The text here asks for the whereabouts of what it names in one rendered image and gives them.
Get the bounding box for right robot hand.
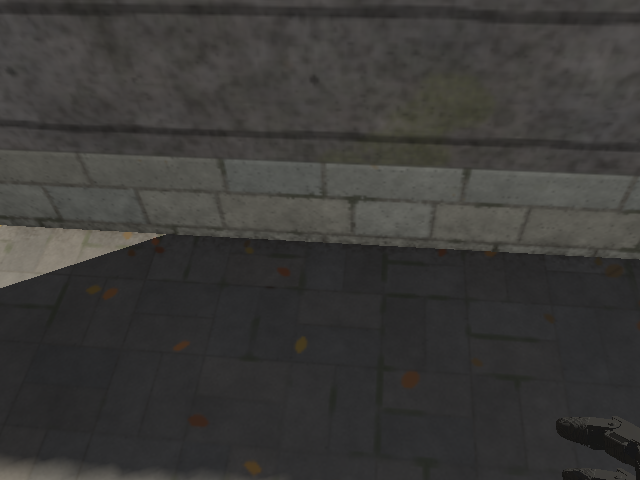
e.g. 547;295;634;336
556;416;640;480

